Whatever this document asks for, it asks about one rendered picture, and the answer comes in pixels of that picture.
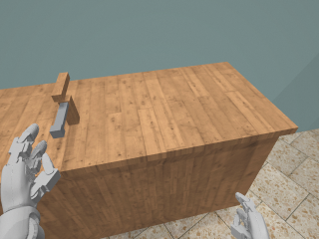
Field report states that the robot left forearm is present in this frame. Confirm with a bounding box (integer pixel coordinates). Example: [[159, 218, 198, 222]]
[[0, 206, 45, 239]]

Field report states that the robot right hand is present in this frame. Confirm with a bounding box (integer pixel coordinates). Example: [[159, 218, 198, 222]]
[[230, 192, 270, 239]]

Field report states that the tap lever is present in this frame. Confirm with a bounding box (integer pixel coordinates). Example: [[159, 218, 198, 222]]
[[49, 102, 69, 138]]

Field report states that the robot left hand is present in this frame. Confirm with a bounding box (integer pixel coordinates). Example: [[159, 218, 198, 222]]
[[0, 123, 61, 213]]

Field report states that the counter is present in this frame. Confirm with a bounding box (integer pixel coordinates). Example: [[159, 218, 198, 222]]
[[0, 62, 298, 239]]

